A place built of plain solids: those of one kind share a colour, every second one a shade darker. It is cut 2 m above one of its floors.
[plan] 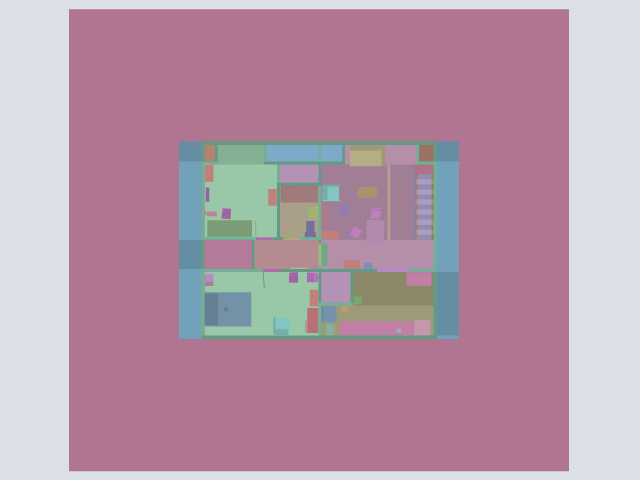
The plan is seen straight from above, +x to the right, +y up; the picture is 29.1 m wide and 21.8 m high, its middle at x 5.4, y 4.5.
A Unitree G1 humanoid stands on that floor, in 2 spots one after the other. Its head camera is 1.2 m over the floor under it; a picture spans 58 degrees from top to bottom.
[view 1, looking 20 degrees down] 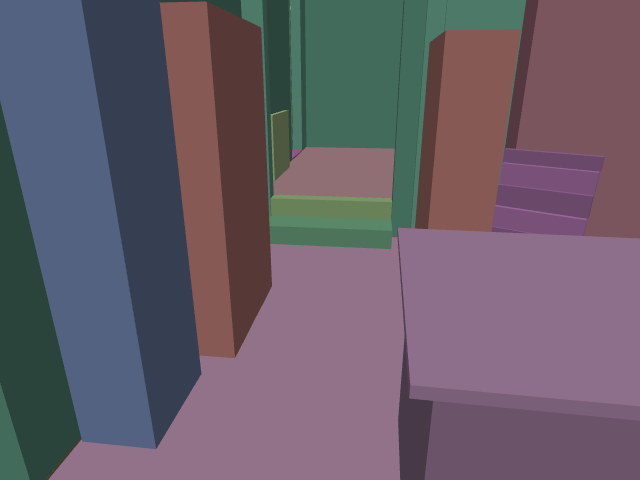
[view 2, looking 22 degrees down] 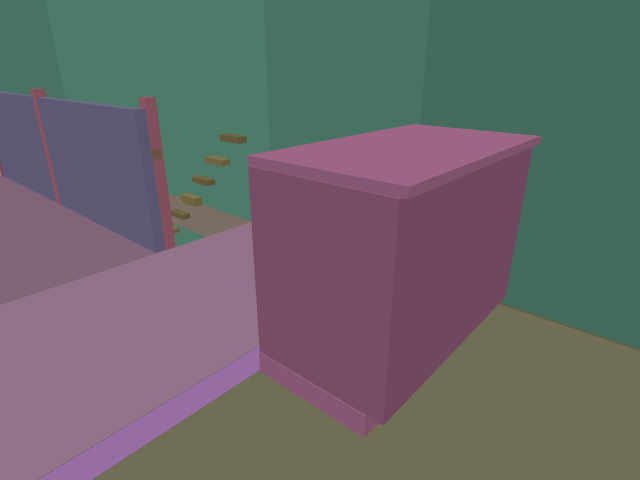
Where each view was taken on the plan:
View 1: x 8.88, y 4.17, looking -173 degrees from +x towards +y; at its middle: party_wall_opening_tread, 3.36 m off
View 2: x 8.38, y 1.88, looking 41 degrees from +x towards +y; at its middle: counter_run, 1.37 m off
